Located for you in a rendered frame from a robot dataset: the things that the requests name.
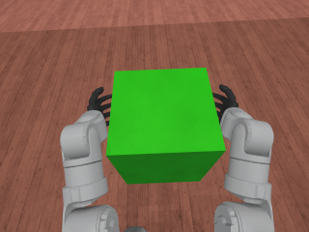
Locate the carton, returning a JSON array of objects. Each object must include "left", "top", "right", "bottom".
[{"left": 106, "top": 68, "right": 226, "bottom": 185}]

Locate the robot right upper arm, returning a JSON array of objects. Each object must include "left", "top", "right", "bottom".
[{"left": 213, "top": 201, "right": 274, "bottom": 232}]

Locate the right robot forearm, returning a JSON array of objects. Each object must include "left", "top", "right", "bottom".
[{"left": 220, "top": 107, "right": 275, "bottom": 232}]

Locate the robot left hand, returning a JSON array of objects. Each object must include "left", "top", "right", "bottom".
[{"left": 87, "top": 86, "right": 113, "bottom": 127}]

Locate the robot left upper arm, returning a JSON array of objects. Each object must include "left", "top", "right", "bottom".
[{"left": 63, "top": 204, "right": 120, "bottom": 232}]

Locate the robot right hand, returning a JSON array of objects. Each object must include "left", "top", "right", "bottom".
[{"left": 212, "top": 84, "right": 239, "bottom": 125}]

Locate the left robot forearm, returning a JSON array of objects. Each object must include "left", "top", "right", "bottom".
[{"left": 60, "top": 110, "right": 108, "bottom": 232}]

